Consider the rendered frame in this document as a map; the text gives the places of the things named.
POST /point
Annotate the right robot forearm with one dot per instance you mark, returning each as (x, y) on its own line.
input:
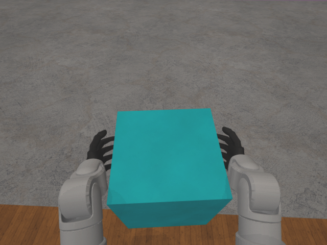
(259, 202)

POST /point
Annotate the left robot forearm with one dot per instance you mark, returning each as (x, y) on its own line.
(80, 205)

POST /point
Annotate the robot right hand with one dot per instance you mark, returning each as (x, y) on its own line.
(234, 145)

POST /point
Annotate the robot left hand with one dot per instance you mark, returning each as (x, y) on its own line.
(96, 151)

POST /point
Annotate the carton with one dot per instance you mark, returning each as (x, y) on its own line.
(167, 169)

